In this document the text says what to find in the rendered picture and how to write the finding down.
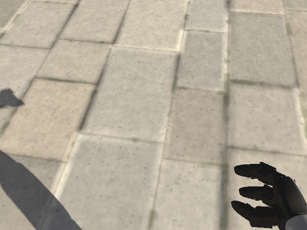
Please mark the right robot forearm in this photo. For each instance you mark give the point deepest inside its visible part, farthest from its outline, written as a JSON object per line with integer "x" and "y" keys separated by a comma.
{"x": 297, "y": 223}

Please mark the robot right hand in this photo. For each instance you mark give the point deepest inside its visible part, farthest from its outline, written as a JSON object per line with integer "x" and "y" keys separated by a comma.
{"x": 284, "y": 199}

